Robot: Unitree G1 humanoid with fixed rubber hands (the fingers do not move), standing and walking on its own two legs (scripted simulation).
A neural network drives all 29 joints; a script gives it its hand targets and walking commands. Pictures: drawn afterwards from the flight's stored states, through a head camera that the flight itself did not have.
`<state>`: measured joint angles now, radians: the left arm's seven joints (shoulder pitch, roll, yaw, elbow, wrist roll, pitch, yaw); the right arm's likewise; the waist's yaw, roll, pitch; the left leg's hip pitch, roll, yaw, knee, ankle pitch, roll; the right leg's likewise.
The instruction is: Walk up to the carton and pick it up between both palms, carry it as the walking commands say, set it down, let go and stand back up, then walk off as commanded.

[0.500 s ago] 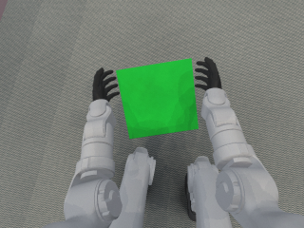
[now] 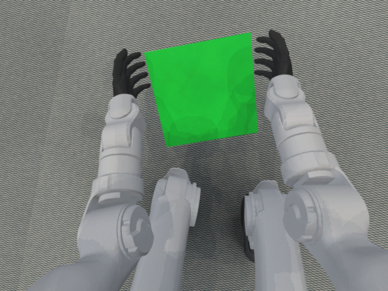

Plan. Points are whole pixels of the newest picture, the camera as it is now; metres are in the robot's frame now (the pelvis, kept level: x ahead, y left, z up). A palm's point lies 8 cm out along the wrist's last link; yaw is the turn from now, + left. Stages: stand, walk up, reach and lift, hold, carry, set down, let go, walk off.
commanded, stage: set down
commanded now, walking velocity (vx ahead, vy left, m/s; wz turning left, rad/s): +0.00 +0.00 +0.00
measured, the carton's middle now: (203, 89) +0.50 +0.07 -0.23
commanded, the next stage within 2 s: none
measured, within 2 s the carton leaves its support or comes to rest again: neither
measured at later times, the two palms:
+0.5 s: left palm (137, 97) +0.47 +0.22 -0.20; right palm (267, 81) +0.53 -0.07 -0.21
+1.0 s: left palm (140, 96) +0.47 +0.22 -0.22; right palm (267, 80) +0.54 -0.07 -0.23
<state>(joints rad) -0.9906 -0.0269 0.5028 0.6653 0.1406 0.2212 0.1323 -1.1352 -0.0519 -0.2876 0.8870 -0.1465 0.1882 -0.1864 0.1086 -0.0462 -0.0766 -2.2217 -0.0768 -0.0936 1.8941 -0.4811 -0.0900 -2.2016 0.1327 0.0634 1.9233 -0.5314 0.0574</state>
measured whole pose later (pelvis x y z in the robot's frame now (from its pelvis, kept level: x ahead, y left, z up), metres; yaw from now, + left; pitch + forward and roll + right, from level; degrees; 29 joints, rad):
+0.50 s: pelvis +0.00 +0.00 -0.05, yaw +0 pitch +44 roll +1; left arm -1.12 0.05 0.48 0.76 0.07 0.18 0.11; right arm -1.29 -0.14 -0.20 1.00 -0.07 0.16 -0.20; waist 0.12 -0.04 0.12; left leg -2.31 -0.08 -0.08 2.07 -0.51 -0.10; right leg -2.30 0.16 0.07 2.10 -0.56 0.07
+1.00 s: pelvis +0.01 +0.00 -0.06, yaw +0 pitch +41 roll +2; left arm -1.19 0.11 0.48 0.90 0.08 0.14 0.07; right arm -1.37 -0.19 -0.17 1.13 -0.07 0.12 -0.14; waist 0.12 -0.05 0.20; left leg -2.28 -0.08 -0.08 2.13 -0.56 -0.11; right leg -2.27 0.16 0.06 2.17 -0.60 0.06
